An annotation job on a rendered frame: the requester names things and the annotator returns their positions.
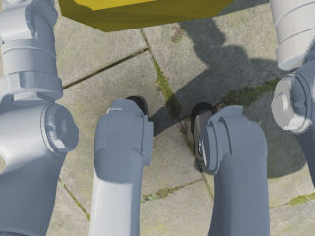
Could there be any left robot upper arm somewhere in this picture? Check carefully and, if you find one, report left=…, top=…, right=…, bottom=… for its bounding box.
left=0, top=102, right=80, bottom=236

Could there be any right robot shin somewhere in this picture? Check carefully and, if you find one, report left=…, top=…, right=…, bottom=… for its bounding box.
left=199, top=105, right=268, bottom=160

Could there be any robot right forearm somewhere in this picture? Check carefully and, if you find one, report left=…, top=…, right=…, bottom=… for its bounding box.
left=269, top=0, right=315, bottom=73

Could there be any right robot upper arm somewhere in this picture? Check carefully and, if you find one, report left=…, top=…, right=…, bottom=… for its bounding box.
left=271, top=69, right=315, bottom=188

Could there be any right robot foot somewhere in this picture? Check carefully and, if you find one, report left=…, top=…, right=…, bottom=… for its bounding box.
left=191, top=102, right=215, bottom=163

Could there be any robot left forearm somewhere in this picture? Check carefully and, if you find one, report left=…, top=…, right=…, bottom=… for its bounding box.
left=0, top=0, right=64, bottom=114

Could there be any carton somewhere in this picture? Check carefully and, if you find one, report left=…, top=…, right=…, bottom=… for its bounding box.
left=58, top=0, right=234, bottom=32

